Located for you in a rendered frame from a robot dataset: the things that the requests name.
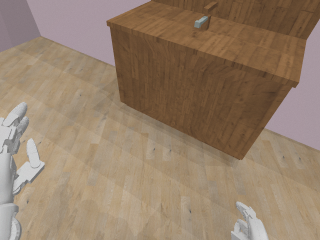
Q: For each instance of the left robot hand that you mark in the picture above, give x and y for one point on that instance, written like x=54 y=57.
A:
x=11 y=130

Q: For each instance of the left robot forearm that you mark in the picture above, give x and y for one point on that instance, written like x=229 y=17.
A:
x=10 y=227

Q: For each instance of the right robot hand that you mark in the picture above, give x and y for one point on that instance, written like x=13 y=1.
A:
x=252 y=230

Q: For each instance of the tap lever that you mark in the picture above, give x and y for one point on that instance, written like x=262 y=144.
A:
x=199 y=22

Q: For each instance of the counter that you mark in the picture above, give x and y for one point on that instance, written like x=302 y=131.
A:
x=220 y=83

